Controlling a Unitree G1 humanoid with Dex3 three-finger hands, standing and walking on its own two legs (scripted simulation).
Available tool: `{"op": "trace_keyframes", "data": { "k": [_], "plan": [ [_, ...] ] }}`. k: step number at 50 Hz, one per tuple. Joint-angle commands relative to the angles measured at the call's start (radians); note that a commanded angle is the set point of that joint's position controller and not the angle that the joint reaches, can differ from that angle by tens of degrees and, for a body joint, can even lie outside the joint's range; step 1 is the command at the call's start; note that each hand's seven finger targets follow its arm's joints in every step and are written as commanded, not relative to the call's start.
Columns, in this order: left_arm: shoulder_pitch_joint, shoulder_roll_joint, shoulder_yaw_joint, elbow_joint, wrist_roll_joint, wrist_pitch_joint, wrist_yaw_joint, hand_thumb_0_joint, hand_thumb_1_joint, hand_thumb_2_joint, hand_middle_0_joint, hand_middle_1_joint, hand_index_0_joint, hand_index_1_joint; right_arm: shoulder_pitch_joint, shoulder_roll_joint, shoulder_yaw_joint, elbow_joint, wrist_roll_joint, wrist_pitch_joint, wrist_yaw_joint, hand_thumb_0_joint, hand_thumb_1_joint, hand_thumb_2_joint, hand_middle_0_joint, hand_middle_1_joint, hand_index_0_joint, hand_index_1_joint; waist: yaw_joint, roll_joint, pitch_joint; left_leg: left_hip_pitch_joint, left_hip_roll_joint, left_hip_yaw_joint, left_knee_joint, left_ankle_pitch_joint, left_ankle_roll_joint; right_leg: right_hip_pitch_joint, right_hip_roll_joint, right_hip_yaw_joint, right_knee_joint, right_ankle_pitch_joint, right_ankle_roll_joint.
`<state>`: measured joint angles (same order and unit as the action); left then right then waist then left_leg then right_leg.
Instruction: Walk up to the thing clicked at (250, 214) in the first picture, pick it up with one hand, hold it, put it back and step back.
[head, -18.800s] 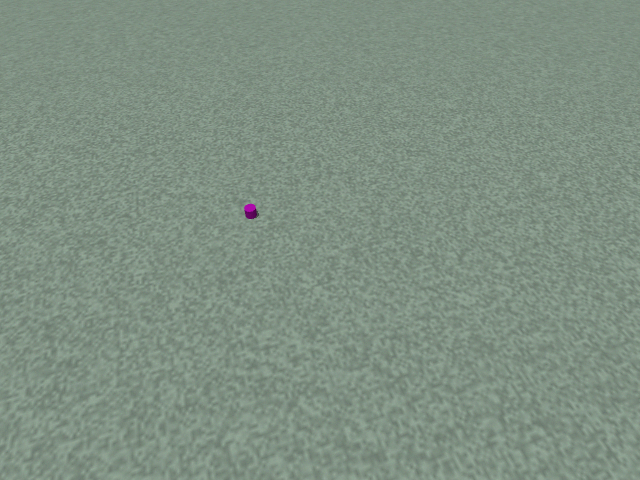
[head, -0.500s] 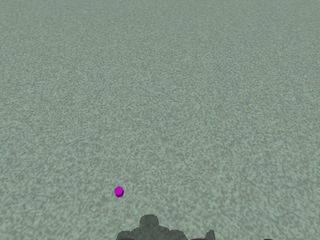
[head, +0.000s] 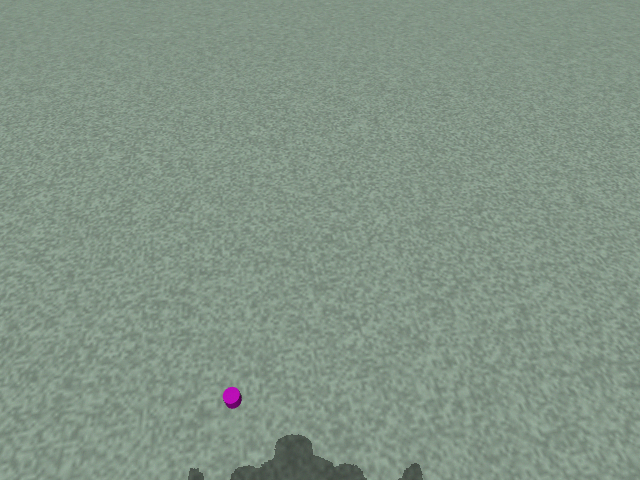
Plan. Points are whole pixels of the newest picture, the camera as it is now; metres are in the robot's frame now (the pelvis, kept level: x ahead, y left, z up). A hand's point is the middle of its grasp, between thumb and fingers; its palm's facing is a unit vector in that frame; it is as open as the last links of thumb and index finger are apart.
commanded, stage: stand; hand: left
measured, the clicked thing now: (232, 397) +0.48 +0.25 -0.76
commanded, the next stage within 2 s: none
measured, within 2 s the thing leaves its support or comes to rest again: neither
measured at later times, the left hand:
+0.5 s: hand out of the picture +0.09 +0.25 -0.16, palm faces -0.03 -0.94 -0.34, open 7.4 cm
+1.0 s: hand out of the picture +0.09 +0.25 -0.16, palm faces -0.02 -0.94 -0.34, open 7.4 cm
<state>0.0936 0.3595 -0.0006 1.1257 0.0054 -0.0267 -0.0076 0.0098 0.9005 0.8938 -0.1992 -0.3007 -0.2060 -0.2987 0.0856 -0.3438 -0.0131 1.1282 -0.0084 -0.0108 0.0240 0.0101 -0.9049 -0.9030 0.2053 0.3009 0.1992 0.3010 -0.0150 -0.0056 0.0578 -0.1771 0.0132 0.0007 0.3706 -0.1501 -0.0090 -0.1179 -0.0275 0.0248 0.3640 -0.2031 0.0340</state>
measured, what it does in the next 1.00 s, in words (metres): stands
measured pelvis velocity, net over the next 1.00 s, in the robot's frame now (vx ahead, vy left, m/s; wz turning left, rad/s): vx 0.02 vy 0.00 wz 0.01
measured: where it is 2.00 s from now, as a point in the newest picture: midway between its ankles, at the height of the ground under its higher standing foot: outside the picture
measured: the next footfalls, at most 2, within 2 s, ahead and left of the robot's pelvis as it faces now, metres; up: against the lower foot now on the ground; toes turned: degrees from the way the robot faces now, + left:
none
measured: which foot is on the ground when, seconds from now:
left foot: down 0.00-1.00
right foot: down 0.00-1.00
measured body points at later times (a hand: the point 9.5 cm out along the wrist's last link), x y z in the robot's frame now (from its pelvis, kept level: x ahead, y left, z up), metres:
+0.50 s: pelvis +0.02 +0.00 +0.00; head +0.03 +0.00 +0.45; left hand +0.10 +0.30 -0.13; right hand +0.10 -0.30 -0.13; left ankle +0.03 +0.12 -0.75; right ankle +0.00 -0.14 -0.75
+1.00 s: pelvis +0.02 +0.00 +0.00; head +0.03 +0.00 +0.45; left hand +0.09 +0.30 -0.13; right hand +0.10 -0.30 -0.13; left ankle +0.03 +0.12 -0.75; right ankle +0.00 -0.14 -0.75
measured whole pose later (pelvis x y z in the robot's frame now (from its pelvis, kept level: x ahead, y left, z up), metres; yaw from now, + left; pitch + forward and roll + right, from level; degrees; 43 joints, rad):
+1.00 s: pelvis +0.02 +0.00 +0.00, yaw +0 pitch -2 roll +0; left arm 0.11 0.36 0.01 1.13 0.01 -0.01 0.00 0.01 0.90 0.89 -0.20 -0.30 -0.21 -0.30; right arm 0.08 -0.35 0.00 1.15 -0.01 0.00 0.02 0.01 -0.91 -0.90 0.20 0.30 0.20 0.30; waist -0.01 0.00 0.05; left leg -0.15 0.01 -0.01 0.33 -0.15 -0.01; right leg -0.08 -0.03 0.01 0.31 -0.20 0.03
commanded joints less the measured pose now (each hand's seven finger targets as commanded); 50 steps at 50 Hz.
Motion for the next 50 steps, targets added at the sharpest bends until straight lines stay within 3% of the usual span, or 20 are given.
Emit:
{"op": "trace_keyframes", "data": {
  "k": [1, 7, 15, 20, 24, 29, 42, 44, 50],
  "plan": [
    [-0.043, 0.207, 0.039, -0.050, -0.001, -0.020, 0.013, 0.000, 0.900, 0.900, -0.200, -0.300, -0.200, -0.300, -0.059, -0.223, -0.044, -0.054, 0.003, -0.027, -0.018, 0.000, -0.900, -0.900, 0.200, 0.300, 0.200, 0.300, 0.006, 0.014, -0.086, 0.042, 0.111, -0.103, -0.071, 0.078, 0.025, -0.002, -0.098, 0.077, -0.077, 0.094, -0.042],
    [-0.053, 0.217, 0.042, -0.046, 0.000, -0.015, 0.014, 0.000, 0.900, 0.900, -0.200, -0.300, -0.200, -0.300, -0.059, -0.217, -0.037, -0.043, 0.002, -0.023, -0.019, 0.000, -0.900, -0.900, 0.200, 0.300, 0.200, 0.300, 0.002, 0.006, -0.081, 0.044, 0.109, -0.100, -0.090, 0.033, 0.019, -0.015, -0.098, 0.075, -0.092, 0.059, -0.044],
    [-0.042, 0.214, 0.042, -0.041, 0.000, -0.014, 0.015, 0.000, 0.900, 0.900, -0.200, -0.300, -0.200, -0.300, -0.067, -0.223, -0.037, -0.037, 0.004, -0.021, -0.021, 0.000, -0.900, -0.900, 0.200, 0.300, 0.200, 0.300, 0.005, 0.008, -0.106, 0.062, 0.116, -0.095, -0.075, 0.117, 0.022, 0.015, -0.101, 0.068, -0.091, 0.127, -0.042],
    [-0.042, 0.211, 0.042, -0.041, 0.001, -0.013, 0.015, 0.000, 0.900, 0.900, -0.200, -0.300, -0.200, -0.300, -0.070, -0.225, -0.034, -0.038, 0.004, -0.017, -0.021, 0.000, -0.900, -0.900, 0.200, 0.300, 0.200, 0.300, 0.004, 0.013, -0.100, 0.065, 0.115, -0.094, -0.072, 0.100, 0.024, 0.008, -0.103, 0.067, -0.099, 0.110, -0.039],
    [-0.038, 0.215, 0.045, -0.043, -0.001, -0.013, 0.017, 0.000, 0.900, 0.900, -0.200, -0.300, -0.200, -0.300, -0.064, -0.220, -0.032, -0.038, 0.004, -0.021, -0.023, 0.000, -0.900, -0.900, 0.200, 0.300, 0.200, 0.300, 0.004, 0.019, -0.120, 0.083, 0.120, -0.092, -0.065, 0.198, 0.023, 0.032, -0.104, 0.058, -0.083, 0.197, -0.040],
    [-0.036, 0.209, 0.047, -0.046, -0.001, -0.012, 0.017, 0.000, 0.900, 0.900, -0.200, -0.300, -0.200, -0.300, -0.065, -0.224, -0.032, -0.039, 0.005, -0.022, -0.028, 0.000, -0.900, -0.900, 0.200, 0.300, 0.200, 0.300, 0.006, 0.022, -0.131, 0.106, 0.123, -0.084, -0.050, 0.251, 0.022, 0.042, -0.107, 0.055, -0.079, 0.245, -0.039],
    [-0.031, 0.206, 0.045, -0.046, 0.002, -0.005, 0.016, 0.000, 0.900, 0.900, -0.200, -0.300, -0.200, -0.300, -0.067, -0.219, -0.030, -0.040, 0.002, -0.018, -0.026, 0.000, -0.900, -0.900, 0.200, 0.300, 0.200, 0.300, 0.009, 0.011, -0.075, 0.068, 0.114, -0.091, -0.089, 0.122, 0.018, 0.012, -0.100, 0.052, -0.106, 0.107, -0.042],
    [-0.034, 0.209, 0.047, -0.049, 0.004, -0.004, 0.015, 0.000, 0.900, 0.900, -0.200, -0.300, -0.200, -0.300, -0.063, -0.223, -0.033, -0.043, 0.002, -0.016, -0.027, 0.000, -0.900, -0.900, 0.200, 0.300, 0.200, 0.300, 0.006, 0.016, -0.078, 0.059, 0.112, -0.092, -0.095, 0.065, 0.022, 0.013, -0.100, 0.051, -0.110, 0.069, -0.042],
    [-0.020, 0.209, 0.045, -0.054, 0.003, -0.007, 0.014, 0.000, 0.900, 0.900, -0.200, -0.300, -0.200, -0.300, -0.061, -0.221, -0.033, -0.041, 0.001, -0.019, -0.024, 0.000, -0.900, -0.900, 0.200, 0.300, 0.200, 0.300, 0.009, 0.001, -0.087, 0.086, 0.114, -0.093, -0.085, 0.110, 0.019, -0.006, -0.102, 0.057, -0.109, 0.094, -0.044]
  ]
}}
